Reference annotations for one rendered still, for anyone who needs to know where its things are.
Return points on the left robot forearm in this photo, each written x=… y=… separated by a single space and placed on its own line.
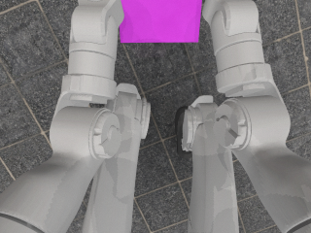
x=93 y=49

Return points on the left robot thigh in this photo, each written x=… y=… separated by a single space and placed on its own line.
x=110 y=204

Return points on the robot thigh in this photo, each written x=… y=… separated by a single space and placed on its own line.
x=213 y=200
x=110 y=204

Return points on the right robot forearm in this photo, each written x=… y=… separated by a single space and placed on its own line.
x=237 y=46

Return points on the robot left upper arm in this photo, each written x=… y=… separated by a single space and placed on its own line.
x=47 y=198

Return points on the carton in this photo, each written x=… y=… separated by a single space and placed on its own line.
x=160 y=21

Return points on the robot right upper arm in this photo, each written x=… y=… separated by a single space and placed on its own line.
x=255 y=129

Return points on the right robot thigh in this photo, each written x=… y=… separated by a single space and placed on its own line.
x=213 y=200

